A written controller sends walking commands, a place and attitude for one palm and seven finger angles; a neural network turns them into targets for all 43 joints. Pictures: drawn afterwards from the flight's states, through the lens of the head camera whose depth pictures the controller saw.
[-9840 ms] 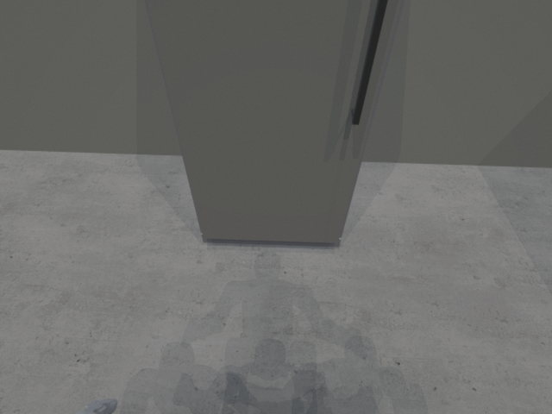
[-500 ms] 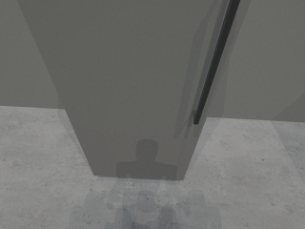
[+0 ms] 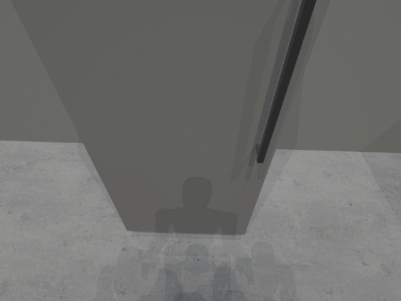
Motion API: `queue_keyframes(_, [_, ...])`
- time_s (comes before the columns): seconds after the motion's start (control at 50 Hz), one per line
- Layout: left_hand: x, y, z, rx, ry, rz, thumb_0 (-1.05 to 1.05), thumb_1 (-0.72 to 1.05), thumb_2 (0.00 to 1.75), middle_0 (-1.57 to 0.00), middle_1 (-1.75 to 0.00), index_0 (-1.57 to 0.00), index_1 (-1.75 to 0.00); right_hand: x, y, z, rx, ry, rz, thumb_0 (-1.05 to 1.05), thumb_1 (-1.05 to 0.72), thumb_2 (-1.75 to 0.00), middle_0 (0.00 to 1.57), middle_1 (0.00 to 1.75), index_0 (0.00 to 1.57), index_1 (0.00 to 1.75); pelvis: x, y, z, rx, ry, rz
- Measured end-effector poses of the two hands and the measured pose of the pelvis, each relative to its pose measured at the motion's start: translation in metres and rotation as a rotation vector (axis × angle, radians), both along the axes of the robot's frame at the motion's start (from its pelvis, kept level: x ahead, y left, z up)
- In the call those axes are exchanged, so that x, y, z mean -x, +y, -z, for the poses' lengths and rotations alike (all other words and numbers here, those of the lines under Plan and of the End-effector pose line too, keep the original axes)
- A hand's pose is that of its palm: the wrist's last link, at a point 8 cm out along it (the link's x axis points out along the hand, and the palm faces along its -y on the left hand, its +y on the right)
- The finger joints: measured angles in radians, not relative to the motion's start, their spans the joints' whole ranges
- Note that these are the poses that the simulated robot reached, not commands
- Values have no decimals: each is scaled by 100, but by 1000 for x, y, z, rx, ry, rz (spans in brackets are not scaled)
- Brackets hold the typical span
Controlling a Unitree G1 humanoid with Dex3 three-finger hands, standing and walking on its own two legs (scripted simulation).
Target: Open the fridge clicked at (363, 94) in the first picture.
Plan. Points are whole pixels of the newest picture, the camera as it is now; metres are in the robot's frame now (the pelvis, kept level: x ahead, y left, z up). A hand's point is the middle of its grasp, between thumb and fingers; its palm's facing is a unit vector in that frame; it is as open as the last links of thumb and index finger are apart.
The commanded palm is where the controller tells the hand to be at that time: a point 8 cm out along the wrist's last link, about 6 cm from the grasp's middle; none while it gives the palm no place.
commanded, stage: come to a stop and stand still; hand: right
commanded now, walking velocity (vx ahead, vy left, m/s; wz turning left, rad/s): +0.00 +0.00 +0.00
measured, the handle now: (280, 80) +0.51 -0.13 +0.20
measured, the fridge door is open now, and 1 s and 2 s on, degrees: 0 0 0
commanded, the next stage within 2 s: look again from close up in 0.08 s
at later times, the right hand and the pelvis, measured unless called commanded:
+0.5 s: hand out of the picture +0.05 -0.20 -0.17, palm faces -0.01 +0.96 -0.27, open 7.4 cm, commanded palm none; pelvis +0.01 +0.01 +0.00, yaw +0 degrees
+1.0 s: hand out of the picture +0.06 -0.20 -0.16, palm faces -0.01 +0.96 -0.26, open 7.4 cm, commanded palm none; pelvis +0.01 +0.01 +0.00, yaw +0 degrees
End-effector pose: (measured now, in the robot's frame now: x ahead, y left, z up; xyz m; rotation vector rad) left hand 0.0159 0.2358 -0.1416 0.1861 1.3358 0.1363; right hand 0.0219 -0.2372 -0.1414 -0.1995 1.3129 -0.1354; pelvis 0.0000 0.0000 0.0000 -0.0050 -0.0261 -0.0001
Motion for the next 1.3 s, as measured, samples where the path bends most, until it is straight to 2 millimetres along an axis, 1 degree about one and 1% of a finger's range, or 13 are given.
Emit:
queue_keyframes(0.14, [-20,2,-2,-1,-39,14,0,91,90,-20,-29,-20,-30,-18,0,-3,4,-39,-6,1,-90,-90,20,30,20,30,-4,2,-1,1,4,1])
queue_keyframes(0.28, [-31,10,-4,-15,-54,21,0,91,90,-20,-29,-20,-30,-25,-7,-6,24,-48,-6,1,-90,-90,20,30,20,30,-7,4,-1,1,4,1])
queue_keyframes(0.44, [-33,20,-7,-35,-41,26,0,91,90,-20,-29,-20,-30,-24,-13,-8,41,-32,-6,1,-90,-90,20,30,20,30,-10,6,-2,2,8,1])
queue_keyframes(0.6, [-33,28,-8,-47,-27,30,0,91,90,-20,-29,-20,-30,-23,-13,-9,46,-20,-6,1,-90,-90,20,30,20,30,-11,9,-3,2,9,2])
queue_keyframes(0.9, [-39,30,-9,-43,-44,36,0,91,90,-20,-29,-21,-30,-29,-7,-10,41,-36,-9,1,-90,-90,21,30,20,30,-12,13,-4,3,6,2])
queue_keyframes(1.04, [-38,31,-8,-39,-48,34,0,91,90,-20,-29,-21,-30,-27,-6,-10,49,-45,-6,1,-90,-90,21,30,20,30,-10,15,-3,-2,9,3])
queue_keyframes(1.06, [-40,31,-10,-41,-80,24,0,91,90,-20,-29,-21,-30,-34,-6,-16,37,-104,60,1,-90,-90,21,30,20,30,-9,15,-2,-4,9,6])
queue_keyframes(1.08, [-44,31,-13,-52,-138,29,0,91,90,-20,-29,-21,-30,-50,-9,-30,36,-233,108,2,-90,-90,21,30,20,30,-7,15,-1,0,2,6])
queue_keyframes(1.16, [-72,27,-26,-56,-399,53,1,91,90,-20,-29,-21,-30,-118,-17,-114,51,-824,130,2,-87,-88,21,32,20,32,1,15,5,4,20,34])
queue_keyframes(1.2, [-89,26,-31,-48,-509,57,1,91,90,-20,-29,-21,-30,-139,-18,-143,26,-1053,85,2,-85,-87,21,33,20,33,7,16,11,4,55,35])
queue_keyframes(1.24, [-106,27,-34,-42,-609,65,1,91,90,-20,-29,-21,-30,-148,-16,-155,-21,-1217,7,1,-82,-86,21,35,20,35,15,18,22,7,99,25])
queue_keyframes(1.26, [-114,28,-36,-41,-655,73,1,91,90,-20,-29,-21,-30,-148,-14,-155,-49,-1272,-42,1,-80,-85,21,36,20,36,19,19,28,8,118,20])
queue_keyframes(1.3, [-129,30,-39,-43,-738,99,1,90,90,-20,-29,-21,-30,-143,-10,-146,-108,-1316,-145,1,-76,-84,21,39,21,39,26,21,40,7,145,16])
